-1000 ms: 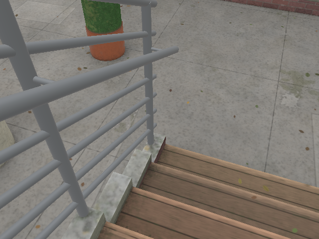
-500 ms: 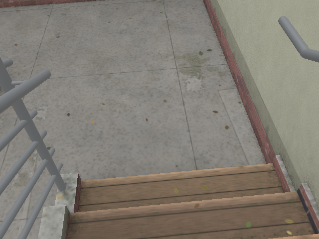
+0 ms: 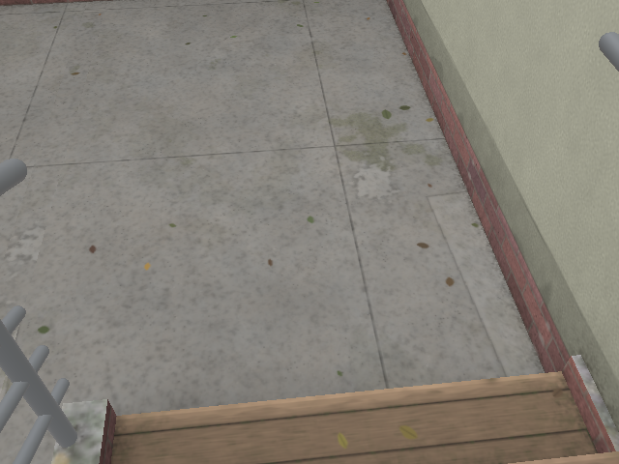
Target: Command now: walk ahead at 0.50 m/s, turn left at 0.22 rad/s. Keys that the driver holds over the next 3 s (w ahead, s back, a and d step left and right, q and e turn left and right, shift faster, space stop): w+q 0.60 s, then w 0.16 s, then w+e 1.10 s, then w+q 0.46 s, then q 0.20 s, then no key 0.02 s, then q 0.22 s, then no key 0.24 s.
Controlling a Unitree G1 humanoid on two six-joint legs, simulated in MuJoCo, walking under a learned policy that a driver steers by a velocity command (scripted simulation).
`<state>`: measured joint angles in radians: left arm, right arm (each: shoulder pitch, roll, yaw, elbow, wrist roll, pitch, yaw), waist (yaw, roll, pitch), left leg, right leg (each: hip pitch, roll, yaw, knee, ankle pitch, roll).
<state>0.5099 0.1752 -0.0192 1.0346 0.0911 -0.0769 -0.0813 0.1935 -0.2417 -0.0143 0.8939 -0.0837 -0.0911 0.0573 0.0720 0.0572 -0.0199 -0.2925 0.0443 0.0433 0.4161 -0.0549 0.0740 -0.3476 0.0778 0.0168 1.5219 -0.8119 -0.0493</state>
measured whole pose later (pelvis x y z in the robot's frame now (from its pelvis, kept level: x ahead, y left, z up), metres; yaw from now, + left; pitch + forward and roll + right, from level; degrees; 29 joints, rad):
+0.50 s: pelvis +0.31 +0.01 -0.17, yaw +17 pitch +3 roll +2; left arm 0.09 0.19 -0.02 0.79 0.08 -0.10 -0.06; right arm 0.64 -0.12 0.02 1.05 -0.06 -0.10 0.08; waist -0.12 -0.02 -0.07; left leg -0.35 -0.19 -0.15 1.60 -0.86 0.07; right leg -0.34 -0.03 -0.07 0.44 -0.09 -0.08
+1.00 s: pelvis +0.54 +0.11 -0.27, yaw +20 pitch +2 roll -3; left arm 0.71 0.08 -0.04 1.16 0.08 -0.10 -0.02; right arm 0.00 -0.17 0.06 0.84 -0.10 -0.04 0.10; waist 0.20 0.04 -0.02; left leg -0.58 0.12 -0.04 0.51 0.31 0.02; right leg -0.10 -0.02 -0.13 0.95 -0.87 -0.01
